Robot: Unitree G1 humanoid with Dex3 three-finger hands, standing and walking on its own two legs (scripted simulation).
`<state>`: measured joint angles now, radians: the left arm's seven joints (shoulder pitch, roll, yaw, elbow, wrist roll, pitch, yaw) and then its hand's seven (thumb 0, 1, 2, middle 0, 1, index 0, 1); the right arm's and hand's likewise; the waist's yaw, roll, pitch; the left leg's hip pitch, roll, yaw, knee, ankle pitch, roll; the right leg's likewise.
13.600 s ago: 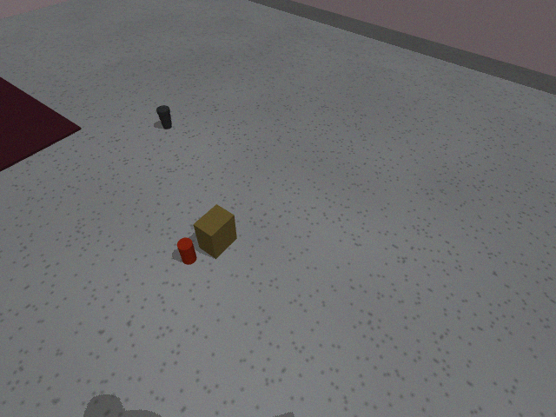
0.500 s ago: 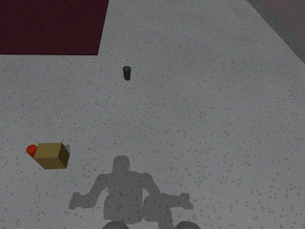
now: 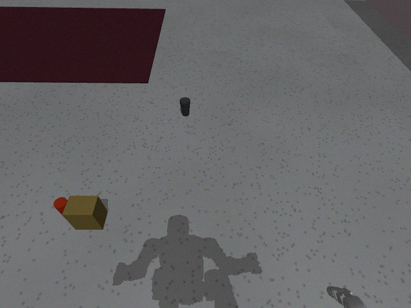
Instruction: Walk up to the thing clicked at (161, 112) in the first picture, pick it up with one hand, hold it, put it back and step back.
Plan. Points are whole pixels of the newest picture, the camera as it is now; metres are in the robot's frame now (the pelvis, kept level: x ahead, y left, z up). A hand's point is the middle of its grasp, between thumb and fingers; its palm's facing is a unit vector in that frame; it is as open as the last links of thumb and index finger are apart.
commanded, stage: walk up
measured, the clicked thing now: (185, 107) +1.48 +0.14 -0.70
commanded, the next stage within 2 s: stand in 0.20 s
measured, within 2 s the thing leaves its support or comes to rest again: neither
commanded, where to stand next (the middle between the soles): +0.06 -0.03 m, yaw -3 degrees
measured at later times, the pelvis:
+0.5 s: pelvis +0.00 +0.00 +0.02, yaw -1 degrees
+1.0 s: pelvis +0.02 -0.01 +0.02, yaw -2 degrees
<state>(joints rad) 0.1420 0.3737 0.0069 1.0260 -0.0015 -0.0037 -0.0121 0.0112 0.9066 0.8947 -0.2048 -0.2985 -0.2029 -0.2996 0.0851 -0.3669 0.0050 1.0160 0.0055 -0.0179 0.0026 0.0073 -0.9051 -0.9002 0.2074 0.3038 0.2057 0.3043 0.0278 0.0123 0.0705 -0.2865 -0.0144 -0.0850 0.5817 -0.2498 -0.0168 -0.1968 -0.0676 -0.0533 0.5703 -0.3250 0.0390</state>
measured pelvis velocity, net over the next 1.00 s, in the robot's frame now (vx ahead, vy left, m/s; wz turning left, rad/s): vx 0.02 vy -0.01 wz -0.04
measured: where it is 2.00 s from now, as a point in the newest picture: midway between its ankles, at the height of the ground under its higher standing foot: outside the picture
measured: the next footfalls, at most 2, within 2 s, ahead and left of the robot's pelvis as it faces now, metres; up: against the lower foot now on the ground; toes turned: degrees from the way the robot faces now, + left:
none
